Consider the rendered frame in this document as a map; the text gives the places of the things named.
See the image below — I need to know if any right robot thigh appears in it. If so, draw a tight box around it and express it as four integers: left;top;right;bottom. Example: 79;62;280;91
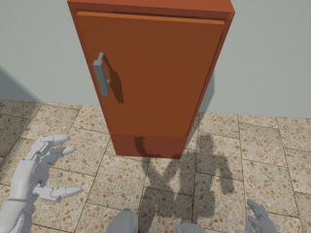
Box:
175;222;206;233

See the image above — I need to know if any cupboard door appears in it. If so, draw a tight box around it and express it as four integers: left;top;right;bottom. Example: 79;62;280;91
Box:
76;11;225;139

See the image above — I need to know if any robot right hand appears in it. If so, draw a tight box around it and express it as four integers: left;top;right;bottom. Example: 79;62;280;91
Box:
242;198;279;233

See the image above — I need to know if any robot left forearm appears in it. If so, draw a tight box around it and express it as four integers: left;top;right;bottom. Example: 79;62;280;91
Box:
0;199;36;233

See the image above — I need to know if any left robot shin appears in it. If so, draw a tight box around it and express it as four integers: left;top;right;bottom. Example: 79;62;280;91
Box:
121;208;132;212

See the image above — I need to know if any robot left hand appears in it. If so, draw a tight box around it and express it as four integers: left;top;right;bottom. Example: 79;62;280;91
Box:
9;134;84;204

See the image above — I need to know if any handle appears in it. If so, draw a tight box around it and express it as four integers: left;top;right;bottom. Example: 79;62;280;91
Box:
92;52;110;96

